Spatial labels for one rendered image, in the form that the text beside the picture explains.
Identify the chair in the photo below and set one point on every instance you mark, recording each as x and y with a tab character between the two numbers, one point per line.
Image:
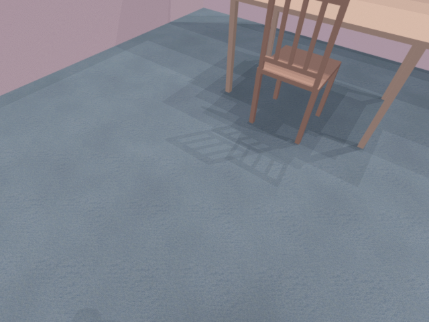
297	67

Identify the table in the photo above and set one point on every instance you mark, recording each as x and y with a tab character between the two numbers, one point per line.
405	21

